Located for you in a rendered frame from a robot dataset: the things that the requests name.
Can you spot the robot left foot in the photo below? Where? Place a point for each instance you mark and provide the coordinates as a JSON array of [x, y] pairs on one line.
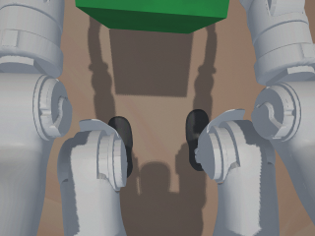
[[123, 128]]

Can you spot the left robot upper arm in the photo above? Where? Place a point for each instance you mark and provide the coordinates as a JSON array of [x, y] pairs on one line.
[[34, 111]]

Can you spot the carton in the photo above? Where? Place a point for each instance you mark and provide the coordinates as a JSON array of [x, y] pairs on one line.
[[175, 16]]

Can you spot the robot foot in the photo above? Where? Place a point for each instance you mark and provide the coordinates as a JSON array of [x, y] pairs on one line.
[[123, 128], [196, 122]]

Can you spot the left robot forearm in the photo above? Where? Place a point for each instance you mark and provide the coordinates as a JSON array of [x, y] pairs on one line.
[[30, 37]]

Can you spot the robot right foot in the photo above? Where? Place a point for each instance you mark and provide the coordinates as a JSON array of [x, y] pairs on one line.
[[196, 122]]

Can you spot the right robot forearm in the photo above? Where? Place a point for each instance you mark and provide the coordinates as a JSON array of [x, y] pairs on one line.
[[282, 41]]

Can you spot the right robot upper arm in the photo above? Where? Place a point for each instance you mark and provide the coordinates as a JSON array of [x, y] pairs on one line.
[[284, 114]]

